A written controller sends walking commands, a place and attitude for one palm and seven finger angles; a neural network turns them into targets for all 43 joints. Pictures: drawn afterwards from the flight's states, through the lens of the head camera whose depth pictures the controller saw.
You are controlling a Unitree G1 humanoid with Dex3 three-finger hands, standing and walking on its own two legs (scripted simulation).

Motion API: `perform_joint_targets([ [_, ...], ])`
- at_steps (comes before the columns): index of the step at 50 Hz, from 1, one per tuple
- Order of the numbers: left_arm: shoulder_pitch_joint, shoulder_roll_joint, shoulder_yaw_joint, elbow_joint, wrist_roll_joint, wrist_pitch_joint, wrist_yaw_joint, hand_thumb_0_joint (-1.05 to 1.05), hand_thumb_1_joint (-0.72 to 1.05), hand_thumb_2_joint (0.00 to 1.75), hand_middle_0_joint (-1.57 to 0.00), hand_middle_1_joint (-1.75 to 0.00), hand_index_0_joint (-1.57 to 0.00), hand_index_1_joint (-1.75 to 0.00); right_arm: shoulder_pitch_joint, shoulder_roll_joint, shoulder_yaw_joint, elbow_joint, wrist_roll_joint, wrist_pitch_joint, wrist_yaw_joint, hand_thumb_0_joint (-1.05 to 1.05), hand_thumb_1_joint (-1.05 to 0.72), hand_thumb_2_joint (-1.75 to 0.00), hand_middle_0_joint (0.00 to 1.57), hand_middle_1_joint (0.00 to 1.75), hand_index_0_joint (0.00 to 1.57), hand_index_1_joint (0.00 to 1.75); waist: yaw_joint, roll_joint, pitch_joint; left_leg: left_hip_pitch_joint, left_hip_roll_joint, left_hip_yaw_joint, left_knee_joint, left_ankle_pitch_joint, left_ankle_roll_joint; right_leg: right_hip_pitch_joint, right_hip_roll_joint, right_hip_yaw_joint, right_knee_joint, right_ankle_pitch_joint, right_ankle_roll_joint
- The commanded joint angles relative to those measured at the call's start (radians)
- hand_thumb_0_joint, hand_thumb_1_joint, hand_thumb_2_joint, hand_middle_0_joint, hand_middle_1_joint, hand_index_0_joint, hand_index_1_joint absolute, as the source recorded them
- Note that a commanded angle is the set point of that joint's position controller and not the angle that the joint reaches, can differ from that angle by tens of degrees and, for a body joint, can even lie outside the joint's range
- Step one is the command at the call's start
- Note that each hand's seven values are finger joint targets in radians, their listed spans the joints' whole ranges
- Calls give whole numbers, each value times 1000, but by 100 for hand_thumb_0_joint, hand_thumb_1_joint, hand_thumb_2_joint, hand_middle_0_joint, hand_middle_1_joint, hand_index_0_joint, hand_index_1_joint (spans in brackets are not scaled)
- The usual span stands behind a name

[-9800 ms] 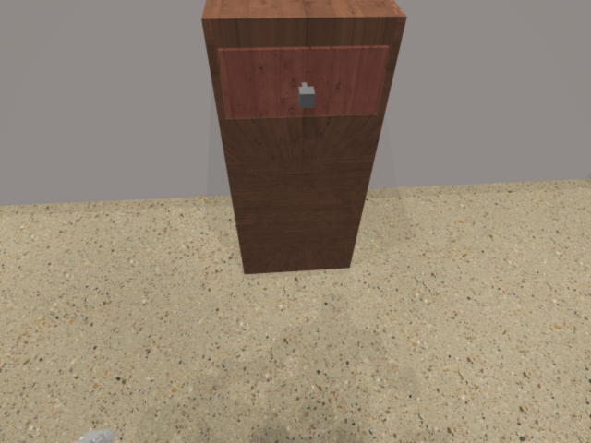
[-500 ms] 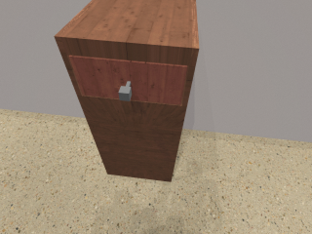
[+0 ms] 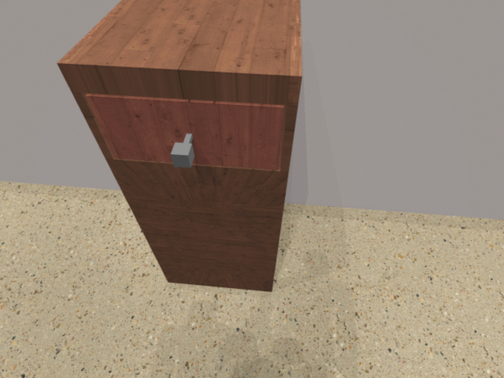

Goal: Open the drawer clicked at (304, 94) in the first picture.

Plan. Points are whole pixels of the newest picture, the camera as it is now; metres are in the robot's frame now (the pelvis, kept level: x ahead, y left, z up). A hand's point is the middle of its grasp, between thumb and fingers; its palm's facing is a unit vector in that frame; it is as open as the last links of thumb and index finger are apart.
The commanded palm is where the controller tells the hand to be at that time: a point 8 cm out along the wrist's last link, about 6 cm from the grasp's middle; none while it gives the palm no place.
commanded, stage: look again from close up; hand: left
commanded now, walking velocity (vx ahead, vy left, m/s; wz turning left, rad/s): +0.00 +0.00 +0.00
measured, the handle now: (185, 148) +0.52 +0.17 +0.05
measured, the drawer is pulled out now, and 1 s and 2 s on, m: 0.00 0.00 0.00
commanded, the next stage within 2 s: raise the hand with hooked fingers in 0.24 s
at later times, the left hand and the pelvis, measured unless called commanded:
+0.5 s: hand out of the picture +0.12 +0.17 -0.08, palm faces -0.05 -0.79 -0.62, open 7.4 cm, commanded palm +0.11 +0.19 -0.03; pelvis -0.01 -0.04 +0.00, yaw +2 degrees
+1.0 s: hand (127, 339) +0.17 +0.19 +0.01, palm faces +0.10 -0.04 -0.99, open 10.0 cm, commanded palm +0.15 +0.18 +0.06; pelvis -0.06 -0.07 -0.03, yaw +0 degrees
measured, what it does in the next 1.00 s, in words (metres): shifts its weight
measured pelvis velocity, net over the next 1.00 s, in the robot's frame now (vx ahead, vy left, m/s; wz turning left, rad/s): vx -0.06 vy -0.07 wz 0.00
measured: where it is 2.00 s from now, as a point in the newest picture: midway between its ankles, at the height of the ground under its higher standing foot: outside the picture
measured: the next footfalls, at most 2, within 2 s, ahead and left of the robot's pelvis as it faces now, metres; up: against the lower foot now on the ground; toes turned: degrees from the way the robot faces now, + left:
none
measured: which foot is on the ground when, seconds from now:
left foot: down 0.00-1.00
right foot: down 0.00-1.00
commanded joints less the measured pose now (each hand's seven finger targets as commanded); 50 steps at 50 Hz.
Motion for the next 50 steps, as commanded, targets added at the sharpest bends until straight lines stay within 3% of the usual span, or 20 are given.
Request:
perform_joint_targets([
  [1, 69, 97, 15, -20, 4, -21, 6, 0, 90, 90, -20, -30, -20, -30, 61, -98, -25, -22, -3, -14, -5, 0, -90, -90, 20, 30, 20, 30, 8, -19, 3, -43, 103, -90, -81, 403, 12, 34, -24, 3, -38, 381, -85],
  [16, 78, 97, 14, -7, 2, -31, 2, 0, 90, 90, -20, -30, -20, -30, 48, -80, -21, 5, -2, -11, -4, 0, -90, -90, 20, 30, 20, 30, 11, -24, 0, -49, 105, -82, -84, 324, -5, 42, -32, 14, -88, 394, -97],
  [17, 156, 141, 23, 33, 9, -50, 45, 0, 90, 90, -20, -30, -20, -30, -42, -134, -42, -72, 10, -15, 3, 0, -90, -90, 20, 30, 20, 30, 36, -126, 21, -145, 117, -60, 136, 435, -43, 32, -82, 75, -76, 843, -73],
  [18, -627, 422, -4, -1534, 134, -223, 49, 0, 88, 89, -20, -32, -20, -32, -30, -266, -28, -396, 62, -178, -42, 0, -90, -90, 20, 30, 20, 30, -30, 248, -473, 125, 20, -63, -37, 671, 12, 111, 28, 73, 42, 734, -112],
  [19, -154, 351, 41, -1218, 149, -115, 130, 0, 85, 88, -20, -33, -20, -33, -81, -186, -51, -339, 43, -282, -82, 0, -90, -90, 20, 30, 20, 30, 44, 439, -420, 227, 72, -95, -81, 872, -7, -39, 69, -32, 116, 287, -118],
  [20, 65, 152, -51, -1096, 150, 49, 181, 0, 83, 87, -21, -34, -21, -34, -96, -141, -66, -332, 77, -317, -82, 0, -90, -90, 20, 30, 20, 30, 7, 320, -221, 94, 88, -107, -116, 825, -41, -159, 86, -106, 167, 24, -92],
  [21, 56, 52, -131, -1113, 201, 59, 178, 0, 81, 86, -21, -36, -21, -36, -84, -148, -57, -334, 71, -337, -78, 0, -90, -90, 20, 30, 20, 30, -9, 207, -135, 35, 74, -94, -89, 728, -18, -193, 94, -104, 119, 64, -83],
  [22, 14, 148, -97, -1205, 291, 44, 188, 0, 78, 85, -21, -37, -21, -37, -140, -182, -63, -395, 49, -344, -71, 0, -90, -90, 20, 30, 20, 30, 11, 144, -111, -45, 53, -98, -31, 583, -15, -182, 81, -74, 45, 146, -93],
  [23, 50, 229, -38, -1193, 405, 33, 208, 0, 76, 84, -21, -39, -21, -39, -138, -212, -65, -418, 16, -322, -64, 0, -90, -90, 20, 30, 20, 30, 2, 33, -176, -105, 27, -88, 32, 491, -11, -168, 81, -44, 15, 244, -104],
  [24, 102, 224, -44, -1173, 504, 27, 225, 0, 74, 83, -21, -40, -21, -40, -135, -212, -66, -455, -12, -290, -55, 0, -90, -90, 20, 30, 20, 30, 2, -100, -190, -159, 6, -90, 75, 456, -3, -187, 91, -26, 38, 299, -106],
  [26, 262, 192, -43, -1064, 699, 24, 259, 0, 69, 81, -22, -43, -22, -43, -150, -200, -88, -521, -34, -225, -27, 0, -90, -90, 20, 30, 20, 30, 56, -216, -202, -274, -15, -71, 109, 373, -18, -199, 98, -10, 75, 217, -102],
  [28, 386, 169, -54, -989, 851, -4, 286, 0, 64, 79, -22, -47, -22, -47, -200, -202, -100, -573, -52, -146, 12, 0, -90, -90, 20, 30, 20, 30, 105, -258, -108, -402, -25, -62, 118, 233, -30, -236, 94, 54, 68, 139, -114],
  [30, 385, 247, 17, -1061, 947, -52, 300, 0, 60, 77, -22, -50, -22, -50, -250, -199, -100, -623, -44, -78, 46, 0, -90, -90, 20, 30, 20, 30, 149, -226, -162, -451, -37, -50, 138, 197, -31, -185, 86, 114, 88, 178, -128],
  [33, 273, 347, 81, -1219, 1036, -103, 333, 0, 53, 74, -23, -54, -23, -54, -292, -186, -85, -691, -45, -27, 61, 0, -90, -90, 20, 30, 20, 30, 154, -105, -264, -458, -59, -35, 175, 142, -19, -169, 74, 150, 114, 135, -122],
  [35, 150, 425, 150, -1281, 1078, -123, 369, 0, 48, 72, -23, -57, -23, -57, -293, -174, -81, -704, -52, -3, 49, 0, -90, -90, 20, 30, 20, 30, 136, -98, -277, -472, -75, -53, 209, 93, -10, -198, 76, 178, 110, 55, -116],
  [37, 50, 446, 173, -1328, 1090, -153, 403, 0, 43, 70, -23, -60, -23, -60, -286, -160, -77, -722, -69, 15, 37, 0, -90, -90, 20, 30, 20, 30, 117, -42, -302, -421, -79, -59, 253, 73, -4, -265, 69, 189, 108, -10, -116],
  [40, -158, 480, 192, -1423, 1043, -201, 439, 0, 36, 67, -24, -64, -24, -64, -287, -154, -80, -722, -75, 16, 16, 0, -90, -90, 20, 30, 20, 30, 55, -19, -342, -365, -75, -84, 318, 55, 5, -345, 67, 199, 106, -60, -109],
  [42, -145, 455, 164, -1373, 1023, -199, 445, 0, 32, 65, -24, -68, -24, -68, -282, -154, -79, -717, -76, 10, 12, 0, -90, -90, 20, 30, 20, 30, 36, 9, -323, -347, -73, -89, 328, 46, 6, -371, 67, 188, 93, -73, -110],
  [44, -157, 465, 159, -1364, 1014, -174, 435, 0, 27, 63, -25, -70, -25, -70, -288, -162, -79, -709, -75, 10, 10, 0, -90, -90, 20, 30, 20, 30, 42, 48, -362, -336, -64, -91, 305, 87, 7, -328, 74, 148, 115, 10, -109],
  [50, -82, 453, 111, -1286, 960, -31, 298, 0, 13, 57, -25, -80, -25, -80, -328, -167, -47, -705, -44, 22, -10, 0, -90, -90, 20, 30, 20, 30, 75, -59, -316, -365, -46, -81, 175, 120, 3, -130, 62, 104, 59, 117, -83],
])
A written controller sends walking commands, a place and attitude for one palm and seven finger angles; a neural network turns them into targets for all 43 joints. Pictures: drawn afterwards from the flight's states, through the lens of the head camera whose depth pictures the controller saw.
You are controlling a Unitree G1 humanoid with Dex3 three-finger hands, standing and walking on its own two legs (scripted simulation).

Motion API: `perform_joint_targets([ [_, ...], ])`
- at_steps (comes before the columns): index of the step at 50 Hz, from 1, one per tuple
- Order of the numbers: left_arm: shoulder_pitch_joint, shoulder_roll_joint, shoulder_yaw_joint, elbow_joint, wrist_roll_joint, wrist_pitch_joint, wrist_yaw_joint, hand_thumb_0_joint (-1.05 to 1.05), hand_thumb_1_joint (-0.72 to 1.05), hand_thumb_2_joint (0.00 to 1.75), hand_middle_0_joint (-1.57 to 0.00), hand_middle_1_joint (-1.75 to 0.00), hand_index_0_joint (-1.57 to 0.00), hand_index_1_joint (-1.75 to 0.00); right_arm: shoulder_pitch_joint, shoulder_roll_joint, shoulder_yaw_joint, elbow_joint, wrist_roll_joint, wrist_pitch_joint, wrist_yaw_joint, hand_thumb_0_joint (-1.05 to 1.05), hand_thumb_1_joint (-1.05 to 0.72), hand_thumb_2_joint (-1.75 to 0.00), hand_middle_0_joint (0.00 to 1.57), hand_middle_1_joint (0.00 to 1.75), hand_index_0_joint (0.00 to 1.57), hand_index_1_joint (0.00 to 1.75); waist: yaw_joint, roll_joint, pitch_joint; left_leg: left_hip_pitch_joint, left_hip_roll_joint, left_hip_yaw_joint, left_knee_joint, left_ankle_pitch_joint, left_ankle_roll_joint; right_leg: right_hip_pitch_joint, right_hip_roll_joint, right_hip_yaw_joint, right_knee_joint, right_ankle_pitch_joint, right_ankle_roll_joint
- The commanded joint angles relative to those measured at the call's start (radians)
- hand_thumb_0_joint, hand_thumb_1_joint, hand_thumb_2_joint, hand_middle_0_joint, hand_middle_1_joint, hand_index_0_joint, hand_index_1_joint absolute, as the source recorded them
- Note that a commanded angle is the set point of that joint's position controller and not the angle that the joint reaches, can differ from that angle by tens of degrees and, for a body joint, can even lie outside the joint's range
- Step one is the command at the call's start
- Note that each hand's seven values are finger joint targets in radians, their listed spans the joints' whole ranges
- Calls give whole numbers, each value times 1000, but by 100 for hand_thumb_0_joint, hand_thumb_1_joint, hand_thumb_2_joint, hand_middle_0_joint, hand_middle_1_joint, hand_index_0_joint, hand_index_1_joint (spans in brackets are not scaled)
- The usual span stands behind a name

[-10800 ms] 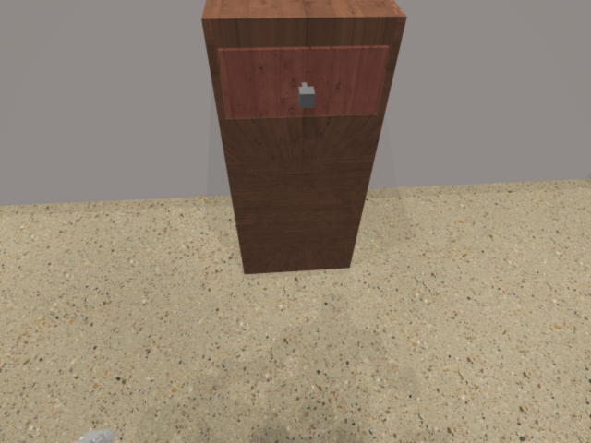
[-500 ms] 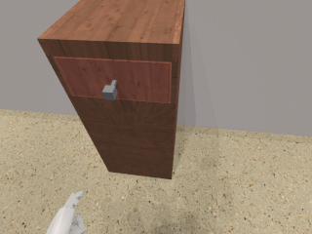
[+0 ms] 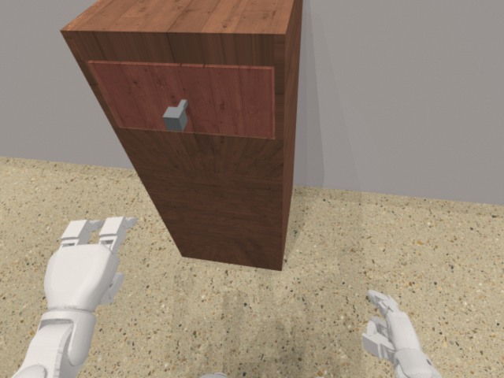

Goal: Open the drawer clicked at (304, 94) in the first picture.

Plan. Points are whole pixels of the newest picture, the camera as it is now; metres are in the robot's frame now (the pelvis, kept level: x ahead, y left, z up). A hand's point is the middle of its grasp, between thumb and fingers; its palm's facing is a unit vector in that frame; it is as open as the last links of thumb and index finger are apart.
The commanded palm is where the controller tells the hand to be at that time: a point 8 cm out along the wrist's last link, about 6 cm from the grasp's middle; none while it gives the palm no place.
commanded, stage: raise the hand with hooked fingers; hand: left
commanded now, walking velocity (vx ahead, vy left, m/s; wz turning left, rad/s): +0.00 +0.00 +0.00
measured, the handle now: (178, 113) +0.58 +0.24 +0.08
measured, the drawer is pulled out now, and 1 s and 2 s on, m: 0.00 0.00 0.00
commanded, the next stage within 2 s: move the hooked fingers above the handle in 1.24 s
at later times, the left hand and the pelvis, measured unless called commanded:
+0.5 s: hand (85, 210) +0.30 +0.28 +0.13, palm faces +0.13 -0.07 -0.99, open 12.8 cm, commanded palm +0.27 +0.28 +0.19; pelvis +0.01 +0.05 +0.03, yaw -1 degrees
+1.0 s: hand (70, 152) +0.34 +0.28 +0.21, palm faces +0.06 -0.04 -1.00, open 13.8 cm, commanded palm +0.30 +0.28 +0.25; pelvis +0.02 +0.05 +0.05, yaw -1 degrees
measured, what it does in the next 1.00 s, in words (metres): stands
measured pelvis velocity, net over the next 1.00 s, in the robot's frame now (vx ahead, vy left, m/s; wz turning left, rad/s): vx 0.02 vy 0.05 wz -0.01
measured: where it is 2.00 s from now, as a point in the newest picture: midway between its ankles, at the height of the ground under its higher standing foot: outside the picture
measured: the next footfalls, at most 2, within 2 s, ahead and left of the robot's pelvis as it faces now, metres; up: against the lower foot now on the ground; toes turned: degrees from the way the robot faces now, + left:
none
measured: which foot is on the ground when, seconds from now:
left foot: down 0.00-1.00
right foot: down 0.00-1.00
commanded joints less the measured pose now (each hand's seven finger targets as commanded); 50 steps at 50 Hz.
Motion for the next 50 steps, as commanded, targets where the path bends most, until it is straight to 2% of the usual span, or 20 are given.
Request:
perform_joint_targets([
  [1, -96, 189, 70, -214, -35, 53, -62, 0, 11, 56, -26, -81, -26, -81, -104, -107, -22, -166, 14, -47, -22, 0, -90, -90, 20, 30, 20, 30, -12, -89, -191, 64, -83, 68, -168, 168, 74, 308, -20, 124, -288, 175, 28],
  [2, -67, 202, 87, -221, -39, 53, -82, 0, 8, 55, -26, -82, -26, -82, -101, -106, -21, -165, 14, -48, -24, 0, -90, -90, 20, 30, 20, 30, 2, -92, -187, 77, -80, 70, -188, 176, 74, 329, -19, 113, -293, 176, 28],
  [6, -91, 233, 135, -244, -52, 26, -119, 0, -1, 51, -27, -88, -27, -88, -89, -109, -17, -161, 18, -53, -29, 0, -90, -90, 20, 30, 20, 30, 11, -116, -132, 103, -74, 71, -244, 178, 72, 355, -20, 92, -330, 149, 31],
  [8, -111, 232, 146, -258, -50, 7, -113, 0, -6, 49, -27, -92, -27, -92, -81, -110, -25, -155, 20, -58, -28, 0, -90, -90, 20, 30, 20, 30, 14, -63, -136, 144, -74, 76, -262, 199, 70, 355, -15, 75, -337, 165, 25],
  [10, -160, 238, 156, -286, -49, -6, -97, 0, -10, 47, -27, -94, -27, -94, -78, -113, -32, -149, 19, -60, -24, 0, -90, -90, 20, 30, 20, 30, 10, -43, -172, 181, -76, 73, -275, 233, 67, 371, -10, 54, -334, 193, 20],
  [15, -263, 202, 98, -288, -58, 19, -108, 0, -22, 42, -28, -102, -28, -102, -83, -125, -42, -135, 32, -56, -14, 0, -90, -90, 20, 30, 20, 30, -8, -26, -147, 242, -67, 65, -318, 277, 63, 361, 1, 15, -342, 218, 14],
  [16, -293, 201, 80, -298, -56, 27, -119, 0, -24, 41, -28, -103, -28, -103, -82, -126, -44, -132, 34, -55, -14, 0, -90, -90, 20, 30, 20, 30, -4, -3, -151, 259, -66, 64, -331, 283, 62, 368, 0, 11, -344, 218, 12],
  [22, -447, 242, 53, -295, -44, 82, -205, 0, -38, 35, -29, -112, -29, -112, -100, -127, -31, -117, 46, -29, -14, 0, -90, -90, 20, 30, 20, 30, 1, 31, -141, 327, -53, 47, -394, 364, 53, 431, 10, -4, -374, 260, 5],
  [24, -494, 251, 49, -284, -48, 99, -238, 0, -43, 33, -29, -115, -29, -115, -104, -128, -25, -113, 50, -16, -11, 0, -90, -90, 20, 30, 20, 30, 2, 33, -130, 342, -49, 44, -417, 394, 49, 454, 14, -6, -391, 280, 4],
  [25, -512, 280, 73, -289, -52, 104, -254, 0, -45, 32, -30, -117, -30, -117, -111, -131, -21, -116, 52, -13, -10, 0, -90, -90, 20, 30, 20, 30, 8, 50, -145, 353, -47, 39, -426, 421, 47, 481, 17, -3, -396, 297, 2],
  [27, -552, 285, 66, -273, -62, 115, -290, 0, -50, 30, -30, -120, -30, -120, -109, -130, -15, -112, 53, -1, -8, 0, -90, -90, 20, 30, 20, 30, 6, 26, -132, 363, -45, 39, -441, 461, 45, 504, 15, -9, -410, 327, 4],
  [30, -596, 300, 72, -246, -78, 131, -347, 0, -50, 30, -30, -120, -30, -120, -121, -133, -9, -115, 61, 12, -1, 0, -90, -90, 20, 30, 20, 30, 2, 41, -128, 376, -43, 45, -454, 485, 44, 524, 22, -6, -431, 347, 5],
  [32, -631, 309, 64, -239, -90, 130, -383, 0, -50, 30, -30, -120, -30, -120, -107, -136, -7, -110, 58, 17, 1, 0, -90, -90, 20, 30, 20, 30, 0, 18, -131, 386, -44, 47, -462, 509, 46, 543, 18, -10, -441, 374, 7],
  [36, -713, 333, 66, -257, -109, 117, -442, 0, -50, 30, -30, -120, -30, -120, -103, -139, -3, -112, 58, 18, 10, 0, -90, -90, 20, 30, 20, 30, -5, 39, -165, 412, -46, 49, -464, 531, 47, 560, 17, -10, -457, 387, 8],
  [38, -734, 351, 78, -237, -118, 109, -462, 0, -50, 30, -30, -120, -30, -120, -96, -145, -5, -109, 61, 20, 10, 0, -90, -90, 20, 30, 20, 30, -9, 13, -153, 406, -47, 51, -467, 530, 49, 557, 19, -12, -466, 396, 11],
  [41, -804, 393, 111, -232, -137, 86, -484, 0, -50, 30, -30, -120, -30, -120, -90, -149, -4, -108, 60, 13, 13, 0, -90, -90, 20, 30, 20, 30, -5, 13, -177, 401, -54, 52, -471, 520, 52, 585, 14, -10, -472, 405, 10],
  [42, -811, 402, 117, -220, -143, 81, -490, 0, -50, 30, -30, -120, -30, -120, -87, -154, -7, -107, 64, 14, 12, 0, -90, -90, 20, 30, 20, 30, -8, 13, -175, 402, -53, 56, -472, 517, 53, 578, 15, -11, -476, 404, 12],
  [46, -699, 352, 101, -153, -170, 70, -521, 0, -50, 30, -30, -120, -30, -120, -74, -159, -12, -113, 71, 18, 23, 0, -90, -90, 20, 30, 20, 30, 1, -40, -147, 363, -57, 67, -472, 497, 55, 584, 12, -15, -475, 413, 16],
  [47, -688, 359, 108, -176, -172, 64, -522, 0, -50, 30, -30, -120, -30, -120, -70, -165, -16, -119, 71, 20, 24, 0, -90, -90, 20, 30, 20, 30, 4, -42, -154, 362, -58, 70, -471, 502, 58, 584, 12, -13, -473, 427, 17],
  [50, -705, 385, 139, -256, -173, 40, -506, 0, -50, 30, -30, -120, -30, -120, -87, -165, -19, -140, 69, 13, 28, 0, -90, -90, 20, 30, 20, 30, 10, -8, -192, 370, -63, 68, -463, 484, 60, 589, 14, -2, -470, 413, 16],
])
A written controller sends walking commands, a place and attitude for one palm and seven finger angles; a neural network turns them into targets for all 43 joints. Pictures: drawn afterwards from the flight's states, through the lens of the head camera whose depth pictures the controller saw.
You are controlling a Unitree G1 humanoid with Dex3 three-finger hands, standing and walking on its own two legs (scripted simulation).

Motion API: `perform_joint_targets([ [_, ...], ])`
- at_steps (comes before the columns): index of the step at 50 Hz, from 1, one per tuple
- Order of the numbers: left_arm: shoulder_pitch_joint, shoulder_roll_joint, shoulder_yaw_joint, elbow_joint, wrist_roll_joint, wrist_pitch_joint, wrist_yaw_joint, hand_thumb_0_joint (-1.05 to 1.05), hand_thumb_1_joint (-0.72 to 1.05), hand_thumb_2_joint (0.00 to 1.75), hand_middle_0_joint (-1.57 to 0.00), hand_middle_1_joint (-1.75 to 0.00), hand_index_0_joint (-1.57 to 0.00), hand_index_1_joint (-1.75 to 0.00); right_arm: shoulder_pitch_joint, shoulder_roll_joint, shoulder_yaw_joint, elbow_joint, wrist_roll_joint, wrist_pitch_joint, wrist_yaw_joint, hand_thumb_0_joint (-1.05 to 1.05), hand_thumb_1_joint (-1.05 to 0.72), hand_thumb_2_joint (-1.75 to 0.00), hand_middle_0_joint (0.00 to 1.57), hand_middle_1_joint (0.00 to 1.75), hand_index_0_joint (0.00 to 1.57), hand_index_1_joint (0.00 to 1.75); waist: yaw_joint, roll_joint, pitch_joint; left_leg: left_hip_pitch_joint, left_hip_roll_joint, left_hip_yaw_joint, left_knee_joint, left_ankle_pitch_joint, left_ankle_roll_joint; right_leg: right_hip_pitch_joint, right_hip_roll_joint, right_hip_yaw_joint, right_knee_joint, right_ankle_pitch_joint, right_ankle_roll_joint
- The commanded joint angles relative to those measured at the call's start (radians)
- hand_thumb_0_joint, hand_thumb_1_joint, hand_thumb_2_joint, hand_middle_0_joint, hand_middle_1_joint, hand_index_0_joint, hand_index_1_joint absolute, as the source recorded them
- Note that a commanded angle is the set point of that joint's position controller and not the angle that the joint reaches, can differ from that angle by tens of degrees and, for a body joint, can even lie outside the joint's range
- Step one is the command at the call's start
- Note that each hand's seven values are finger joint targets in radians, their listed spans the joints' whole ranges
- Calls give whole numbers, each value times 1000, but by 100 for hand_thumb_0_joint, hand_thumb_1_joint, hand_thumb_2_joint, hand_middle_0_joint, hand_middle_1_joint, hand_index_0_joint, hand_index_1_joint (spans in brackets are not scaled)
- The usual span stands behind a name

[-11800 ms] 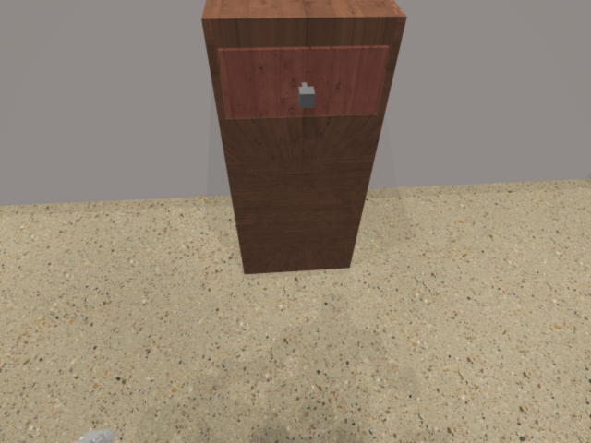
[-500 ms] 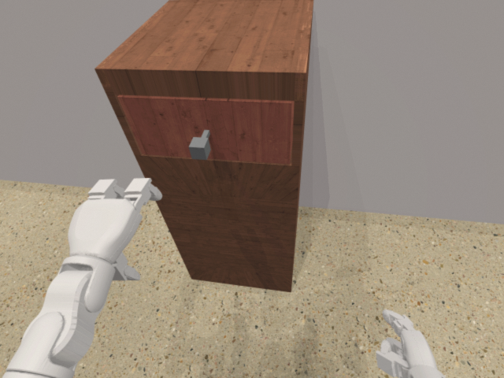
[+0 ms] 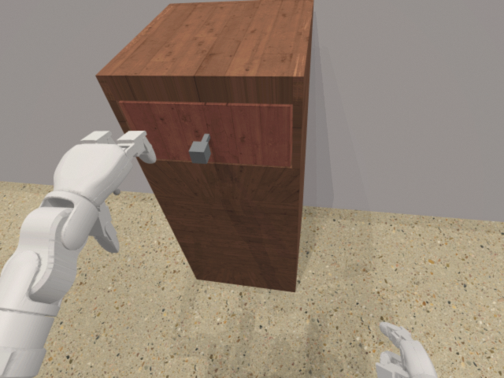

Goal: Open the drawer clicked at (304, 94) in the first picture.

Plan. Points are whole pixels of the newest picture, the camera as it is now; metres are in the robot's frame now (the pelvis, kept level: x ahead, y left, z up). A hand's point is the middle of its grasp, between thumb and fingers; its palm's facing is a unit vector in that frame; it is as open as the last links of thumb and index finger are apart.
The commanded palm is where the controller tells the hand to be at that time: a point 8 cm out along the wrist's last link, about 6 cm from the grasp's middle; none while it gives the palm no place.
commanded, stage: raise the hand with hooked fingers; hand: left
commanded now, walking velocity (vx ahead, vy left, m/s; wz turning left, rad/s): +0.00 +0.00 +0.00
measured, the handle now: (202, 146) +0.56 +0.20 +0.04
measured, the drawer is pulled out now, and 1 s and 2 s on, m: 0.00 0.00 0.00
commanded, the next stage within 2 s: move the hooked fingers above the handle in 0.24 s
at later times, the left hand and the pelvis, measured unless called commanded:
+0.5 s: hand (134, 201) +0.32 +0.22 +0.14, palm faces +0.03 -0.03 -1.00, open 13.8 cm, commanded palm +0.30 +0.23 +0.20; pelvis -0.01 -0.01 +0.00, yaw +1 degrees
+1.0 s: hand (157, 172) +0.40 +0.22 +0.12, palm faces +0.01 -0.03 -1.00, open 13.8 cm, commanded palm +0.38 +0.23 +0.19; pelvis +0.01 +0.00 +0.00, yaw +0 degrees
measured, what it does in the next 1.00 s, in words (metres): stands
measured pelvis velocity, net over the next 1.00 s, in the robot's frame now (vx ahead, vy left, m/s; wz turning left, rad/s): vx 0.01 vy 0.00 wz -0.01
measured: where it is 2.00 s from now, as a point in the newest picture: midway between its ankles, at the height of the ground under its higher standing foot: outside the picture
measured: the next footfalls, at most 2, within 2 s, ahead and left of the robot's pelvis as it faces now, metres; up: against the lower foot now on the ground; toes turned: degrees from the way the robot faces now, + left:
none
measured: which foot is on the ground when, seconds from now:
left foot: down 0.00-1.00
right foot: down 0.00-1.00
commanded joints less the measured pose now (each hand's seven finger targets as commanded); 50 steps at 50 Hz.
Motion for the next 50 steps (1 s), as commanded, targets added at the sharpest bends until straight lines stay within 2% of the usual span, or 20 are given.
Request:
perform_joint_targets([
  [1, -244, 225, 151, -217, -7, -47, 49, 0, -50, 30, -30, -120, -30, -120, -131, -97, -42, -178, -7, -58, 0, 0, -90, -90, 20, 30, 20, 30, 16, -88, -272, -19, -33, 34, -31, 296, 28, 202, 39, -33, -11, 216, -49],
  [5, -256, 270, 210, -250, -7, -68, 102, 0, -50, 30, -30, -120, -30, -120, -137, -101, -49, -176, -2, -65, -5, 0, -90, -90, 20, 30, 20, 30, 21, -71, -284, -27, -36, 37, -27, 267, 27, 194, 43, -22, -15, 193, -46],
  [7, -259, 247, 191, -210, -7, -63, 124, 0, -50, 30, -30, -120, -30, -120, -128, -94, -49, -166, -1, -65, -11, 0, -90, -90, 20, 30, 20, 30, 17, -63, -252, -38, -39, 41, -30, 251, 27, 179, 37, -27, -16, 176, -47],
  [10, -261, 244, 187, -189, -3, -42, 141, 0, -50, 30, -30, -120, -30, -120, -145, -95, -50, -161, 6, -65, -12, 0, -90, -90, 20, 30, 20, 30, 17, -55, -256, -39, -39, 44, -26, 237, 27, 174, 40, -17, -21, 167, -45],
  [12, -261, 224, 152, -178, 8, -29, 140, 0, -50, 30, -30, -120, -30, -120, -144, -95, -49, -156, 6, -61, -16, 0, -90, -90, 20, 30, 20, 30, 11, -53, -262, -39, -41, 50, -29, 229, 28, 174, 35, -19, -17, 159, -44],
  [14, -261, 215, 133, -170, 9, -15, 129, 0, -50, 30, -30, -120, -30, -120, -151, -96, -47, -161, 7, -57, -19, 0, -90, -90, 20, 30, 20, 30, 7, -83, -256, -39, -42, 53, -30, 214, 30, 172, 34, -18, -19, 157, -40],
  [15, -258, 198, 118, -165, 8, -9, 119, 0, -50, 30, -30, -120, -30, -120, -164, -94, -45, -162, 12, -59, -20, 0, -90, -90, 20, 30, 20, 30, 3, -68, -244, -39, -40, 52, -30, 204, 30, 161, 38, -14, -26, 143, -40],
  [17, -249, 214, 120, -153, 8, -8, 104, 0, -50, 30, -30, -120, -30, -120, -154, -95, -40, -160, 7, -56, -26, 0, -90, -90, 20, 30, 20, 30, 4, -98, -233, -43, -40, 52, -37, 189, 33, 168, 33, -18, -26, 131, -37],
  [20, -361, 185, 72, -89, 18, -12, 91, 0, -50, 30, -30, -120, -30, -120, -153, -96, -35, -151, 13, -55, -39, 0, -90, -90, 20, 30, 20, 30, -28, -128, -185, -52, -35, 51, -42, 128, 33, 106, 41, -20, -53, 54, -32],
  [26, -487, 239, 103, -33, 40, -68, 112, 0, -50, 30, -30, -120, -30, -120, -114, -89, -38, -135, 7, -63, -50, 0, -90, -90, 20, 30, 20, 30, -19, -71, -277, -30, -45, 45, -29, 183, 31, 144, 38, -20, -33, 104, -43],
  [28, -501, 200, 72, 21, 39, -69, 117, 0, -50, 30, -30, -120, -30, -120, -102, -87, -40, -130, 8, -58, -51, 0, -90, -90, 20, 30, 20, 30, -24, -81, -259, -41, -45, 47, -30, 184, 29, 132, 38, -24, -34, 115, -43],
  [30, -512, 216, 87, 100, 43, -59, 120, 0, -50, 30, -30, -120, -30, -120, -95, -95, -41, -123, 13, -52, -50, 0, -90, -90, 20, 30, 20, 30, -28, -96, -236, -66, -41, 48, -34, 166, 26, 123, 41, -24, -42, 94, -44],
  [34, -590, 187, 35, 118, 66, -58, 124, 0, -50, 30, -30, -120, -30, -120, -73, -96, -47, -126, 13, -42, -48, 0, -90, -90, 20, 30, 20, 30, -31, -62, -289, -56, -44, 44, -30, 196, 27, 127, 42, -27, -23, 117, -52],
  [36, -609, 192, 34, 141, 69, -62, 123, 0, -50, 30, -30, -120, -30, -120, -58, -99, -50, -123, 13, -41, -48, 0, -90, -90, 20, 30, 20, 30, -38, -79, -303, -57, -43, 44, -25, 208, 29, 131, 42, -27, -18, 129, -51],
  [38, -587, 221, 67, 126, 64, -74, 125, 0, -50, 30, -30, -120, -30, -120, -47, -101, -57, -131, 11, -39, -48, 0, -90, -90, 20, 30, 20, 30, -24, -75, -339, -48, -44, 41, -16, 249, 33, 158, 43, -24, -5, 177, -54],
  [42, -573, 210, 75, 147, 53, -83, 134, 0, -50, 30, -30, -120, -30, -120, -23, -105, -67, -127, 14, -33, -42, 0, -90, -90, 20, 30, 20, 30, -24, -84, -330, -58, -40, 42, -7, 299, 32, 147, 48, -30, 7, 224, -55],
  [43, -578, 215, 76, 160, 59, -82, 140, 0, -50, 30, -30, -120, -30, -120, -18, -108, -68, -121, 14, -29, -41, 0, -90, -90, 20, 30, 20, 30, -28, -78, -324, -65, -40, 42, -7, 300, 29, 136, 51, -32, 9, 220, -56],
  [44, -593, 182, 47, 162, 59, -79, 143, 0, -50, 30, -30, -120, -30, -120, -17, -106, -68, -122, 17, -28, -39, 0, -90, -90, 20, 30, 20, 30, -32, -86, -317, -65, -40, 41, -5, 305, 30, 124, 52, -34, 10, 222, -56],
  [45, -605, 194, 59, 183, 60, -76, 147, 0, -50, 30, -30, -120, -30, -120, -13, -111, -72, -120, 19, -28, -39, 0, -90, -90, 20, 30, 20, 30, -37, -97, -312, -68, -38, 42, -4, 297, 30, 116, 57, -34, 5, 208, -57],
  [50, -697, 186, 30, 181, 83, -75, 174, 0, -50, 30, -30, -120, -30, -120, 17, -112, -81, -110, 18, -28, -39, 0, -90, -90, 20, 30, 20, 30, -47, -65, -386, -37, -40, 36, 16, 344, 29, 110, 59, -32, 26, 231, -61],
])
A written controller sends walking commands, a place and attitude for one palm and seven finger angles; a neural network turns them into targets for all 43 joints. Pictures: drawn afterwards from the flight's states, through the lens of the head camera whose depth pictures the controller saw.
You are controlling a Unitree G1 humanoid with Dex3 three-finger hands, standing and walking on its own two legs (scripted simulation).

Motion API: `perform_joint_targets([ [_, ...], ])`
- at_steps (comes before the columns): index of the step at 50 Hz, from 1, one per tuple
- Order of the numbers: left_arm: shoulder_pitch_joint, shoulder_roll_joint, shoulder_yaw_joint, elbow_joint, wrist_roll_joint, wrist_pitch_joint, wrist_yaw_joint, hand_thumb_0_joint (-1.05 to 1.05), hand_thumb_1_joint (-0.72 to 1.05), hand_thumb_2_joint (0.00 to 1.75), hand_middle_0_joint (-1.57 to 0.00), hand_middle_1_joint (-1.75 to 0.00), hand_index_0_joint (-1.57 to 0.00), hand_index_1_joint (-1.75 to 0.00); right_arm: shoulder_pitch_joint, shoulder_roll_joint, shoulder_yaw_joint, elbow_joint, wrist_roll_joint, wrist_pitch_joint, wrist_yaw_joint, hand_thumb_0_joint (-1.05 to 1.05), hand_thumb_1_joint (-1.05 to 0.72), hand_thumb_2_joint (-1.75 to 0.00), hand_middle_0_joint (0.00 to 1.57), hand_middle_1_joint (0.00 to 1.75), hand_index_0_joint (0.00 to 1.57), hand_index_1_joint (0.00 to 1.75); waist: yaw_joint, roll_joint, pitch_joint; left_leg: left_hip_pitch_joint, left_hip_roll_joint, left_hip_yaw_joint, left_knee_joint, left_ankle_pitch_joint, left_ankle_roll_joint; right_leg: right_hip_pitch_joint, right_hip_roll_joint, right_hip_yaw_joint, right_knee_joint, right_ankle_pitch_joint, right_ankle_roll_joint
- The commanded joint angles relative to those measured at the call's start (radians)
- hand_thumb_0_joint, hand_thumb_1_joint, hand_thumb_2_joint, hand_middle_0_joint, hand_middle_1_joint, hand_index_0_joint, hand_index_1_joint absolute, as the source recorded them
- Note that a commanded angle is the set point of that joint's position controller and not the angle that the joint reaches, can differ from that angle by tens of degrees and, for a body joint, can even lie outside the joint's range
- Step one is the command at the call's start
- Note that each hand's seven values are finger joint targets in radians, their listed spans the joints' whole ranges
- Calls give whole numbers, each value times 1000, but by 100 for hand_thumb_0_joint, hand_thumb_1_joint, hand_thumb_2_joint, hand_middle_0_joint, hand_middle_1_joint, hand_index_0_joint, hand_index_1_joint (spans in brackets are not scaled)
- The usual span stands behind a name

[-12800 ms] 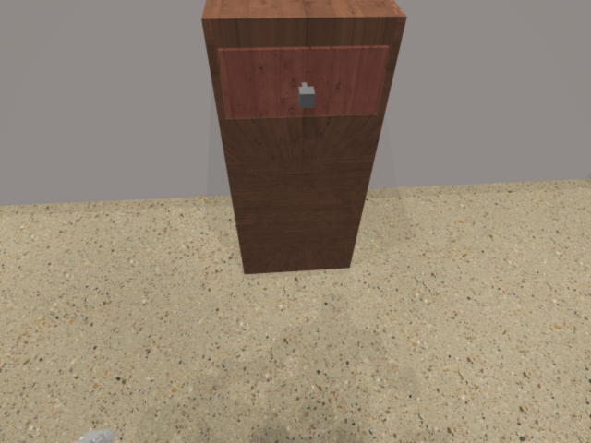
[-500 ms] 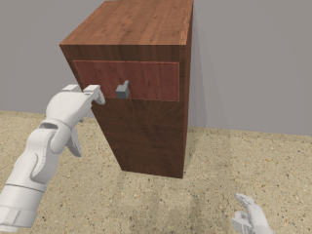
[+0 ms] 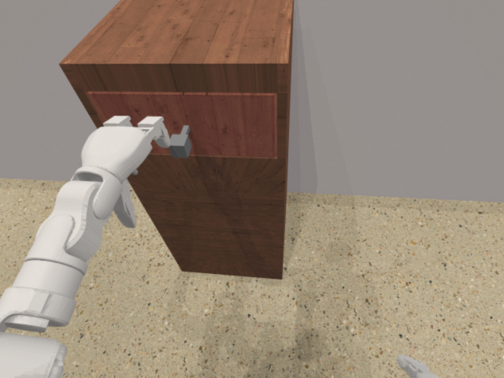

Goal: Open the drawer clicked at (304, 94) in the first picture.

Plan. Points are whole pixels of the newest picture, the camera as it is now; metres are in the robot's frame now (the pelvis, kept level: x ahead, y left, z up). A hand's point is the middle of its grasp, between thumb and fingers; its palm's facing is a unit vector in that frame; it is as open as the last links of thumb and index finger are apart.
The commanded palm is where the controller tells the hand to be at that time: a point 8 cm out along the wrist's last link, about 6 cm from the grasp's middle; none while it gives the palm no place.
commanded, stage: move the hooked fingers above the handle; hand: left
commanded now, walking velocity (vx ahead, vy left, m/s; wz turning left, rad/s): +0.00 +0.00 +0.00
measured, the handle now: (182, 139) +0.55 +0.20 +0.04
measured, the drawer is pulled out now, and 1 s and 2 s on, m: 0.00 0.00 0.00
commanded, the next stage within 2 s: lower the fingers behind the handle in 1.58 s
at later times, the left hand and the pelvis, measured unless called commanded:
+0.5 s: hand (155, 148) +0.45 +0.21 +0.11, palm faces -0.03 -0.02 -1.00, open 13.8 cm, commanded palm +0.44 +0.22 +0.17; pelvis +0.02 +0.00 -0.01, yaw +0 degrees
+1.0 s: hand (174, 131) +0.51 +0.19 +0.10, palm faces -0.05 +0.00 -1.00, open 13.8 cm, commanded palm +0.49 +0.21 +0.16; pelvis +0.02 -0.01 -0.01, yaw -1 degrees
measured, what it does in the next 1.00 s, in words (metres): stands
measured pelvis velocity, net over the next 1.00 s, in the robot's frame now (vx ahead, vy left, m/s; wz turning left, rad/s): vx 0.02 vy -0.01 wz -0.02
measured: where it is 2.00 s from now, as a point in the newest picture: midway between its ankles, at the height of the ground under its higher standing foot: outside the picture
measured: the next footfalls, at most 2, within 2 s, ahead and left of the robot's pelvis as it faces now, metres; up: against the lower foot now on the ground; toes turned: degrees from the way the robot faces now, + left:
none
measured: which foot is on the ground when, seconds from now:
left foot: down 0.00-1.00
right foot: down 0.00-1.00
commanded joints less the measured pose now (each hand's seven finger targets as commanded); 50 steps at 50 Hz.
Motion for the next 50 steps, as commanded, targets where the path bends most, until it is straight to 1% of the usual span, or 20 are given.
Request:
perform_joint_targets([
  [1, -443, 243, 127, -194, 12, -6, 65, 0, -50, 30, -30, -120, -30, -120, -61, -104, -43, -142, -5, -46, -1, 0, -90, -90, 20, 30, 20, 30, 4, -23, -375, 66, -38, 23, -13, 379, 25, 207, 59, -42, 2, 253, -62],
  [3, -453, 213, 102, -187, 10, 0, 72, 0, -50, 30, -30, -120, -30, -120, -53, -101, -45, -137, -5, -44, 1, 0, -90, -90, 20, 30, 20, 30, 0, -16, -381, 80, -36, 24, -2, 414, 24, 197, 59, -44, 9, 279, -63],
  [4, -452, 237, 125, -170, 13, 5, 76, 0, -50, 30, -30, -120, -30, -120, -47, -104, -45, -131, -7, -42, 1, 0, -90, -90, 20, 30, 20, 30, 3, -25, -389, 73, -36, 23, 0, 425, 22, 206, 59, -44, 13, 292, -63],
  [10, -508, 208, 85, -34, 32, 41, 74, 0, -50, 30, -30, -120, -30, -120, -44, -111, -39, -123, -2, -25, -4, 0, -90, -90, 20, 30, 20, 30, -16, -74, -340, 30, -36, 31, 4, 383, 26, 178, 62, -47, 13, 273, -63],
  [13, -576, 205, 66, 17, 44, 36, 69, 0, -50, 30, -30, -120, -30, -120, -25, -107, -37, -120, -2, -20, -12, 0, -90, -90, 20, 30, 20, 30, -27, -63, -358, 30, -38, 30, 16, 374, 30, 165, 61, -45, 24, 276, -64],
  [16, -627, 250, 101, 18, 44, 7, 68, 0, -50, 30, -30, -120, -30, -120, -5, -107, -42, -123, -8, -20, -17, 0, -90, -90, 20, 30, 20, 30, -25, -63, -422, 37, -40, 27, 37, 410, 35, 190, 59, -39, 42, 318, -63],
  [19, -645, 196, 61, 52, 44, -12, 68, 0, -50, 30, -30, -120, -30, -120, 14, -101, -49, -117, -8, -14, -16, 0, -90, -90, 20, 30, 20, 30, -39, -50, -406, 37, -35, 28, 57, 455, 33, 150, 61, -43, 56, 342, -63],
  [21, -669, 215, 75, 79, 45, -20, 73, 0, -50, 30, -30, -120, -30, -120, 28, -106, -52, -111, -9, -11, -15, 0, -90, -90, 20, 30, 20, 30, -44, -54, -408, 28, -33, 28, 66, 453, 32, 139, 62, -42, 61, 343, -62],
  [24, -686, 190, 55, 128, 55, -20, 85, 0, -50, 30, -30, -120, -30, -120, 40, -103, -55, -103, -10, -4, -12, 0, -90, -90, 20, 30, 20, 30, -48, -48, -405, 12, -35, 31, 80, 450, 31, 120, 64, -42, 73, 346, -64],
  [26, -725, 213, 70, 180, 62, -17, 95, 0, -50, 30, -30, -120, -30, -120, 55, -109, -57, -92, -9, -2, -15, 0, -90, -90, 20, 30, 20, 30, -57, -78, -401, -13, -33, 33, 83, 424, 33, 116, 63, -41, 76, 340, -62],
  [31, -817, 221, 69, 203, 76, -30, 124, 0, -50, 30, -30, -120, -30, -120, 92, -106, -68, -78, -17, 0, -15, 0, -90, -90, 20, 30, 20, 30, -68, -36, -481, -1, -34, 35, 110, 461, 36, 120, 63, -32, 99, 379, -62],
  [32, -806, 247, 94, 251, 83, -26, 131, 0, -50, 30, -30, -120, -30, -120, 100, -109, -68, -69, -17, 2, -18, 0, -90, -90, 20, 30, 20, 30, -69, -63, -465, -23, -32, 35, 111, 447, 37, 118, 64, -34, 103, 376, -61],
  [33, -827, 229, 74, 271, 80, -25, 134, 0, -50, 30, -30, -120, -30, -120, 104, -110, -66, -69, -18, 2, -18, 0, -90, -90, 20, 30, 20, 30, -77, -64, -456, -40, -34, 39, 110, 422, 37, 117, 62, -31, 101, 376, -58],
  [34, -829, 263, 104, 292, 88, -26, 141, 0, -50, 30, -30, -120, -30, -120, 111, -112, -67, -64, -16, 2, -19, 0, -90, -90, 20, 30, 20, 30, -72, -64, -455, -57, -33, 38, 107, 416, 36, 118, 62, -32, 106, 370, -60],
  [40, -897, 252, 85, 363, 108, -23, 160, 0, -50, 30, -30, -120, -30, -120, 152, -120, -75, -56, -20, -1, -20, 0, -90, -90, 20, 30, 20, 30, -99, -72, -502, -78, -31, 41, 128, 423, 42, 111, 66, -24, 117, 386, -56],
  [43, -907, 260, 78, 434, 119, -14, 159, 0, -50, 30, -30, -120, -30, -120, 169, -126, -75, -46, -17, 0, -22, 0, -90, -90, 20, 30, 20, 30, -114, -64, -446, -106, -28, 44, 127, 365, 41, 63, 67, -23, 109, 345, -54],
  [45, -930, 280, 92, 431, 118, -23, 158, 0, -50, 30, -30, -120, -30, -120, 183, -130, -76, -45, -18, -3, -25, 0, -90, -90, 20, 30, 20, 30, -117, -80, -479, -113, -29, 44, 130, 361, 45, 86, 67, -19, 109, 347, -53],
  [46, -916, 298, 106, 427, 120, -27, 158, 0, -50, 30, -30, -120, -30, -120, 181, -127, -78, -50, -17, -2, -26, 0, -90, -90, 20, 30, 20, 30, -104, -49, -500, -111, -29, 49, 129, 350, 44, 92, 65, -14, 112, 340, -53],
  [49, -917, 289, 102, 420, 123, -35, 166, 0, -50, 30, -30, -120, -30, -120, 189, -122, -79, -50, -20, -5, -26, 0, -90, -90, 20, 30, 20, 30, -103, -28, -502, -103, -26, 51, 129, 362, 44, 83, 67, -17, 114, 340, -54],
  [50, -907, 324, 133, 431, 123, -37, 168, 0, -50, 30, -30, -120, -30, -120, 190, -128, -79, -51, -19, -5, -28, 0, -90, -90, 20, 30, 20, 30, -102, -62, -503, -116, -26, 49, 131, 366, 47, 98, 70, -17, 113, 347, -53],
])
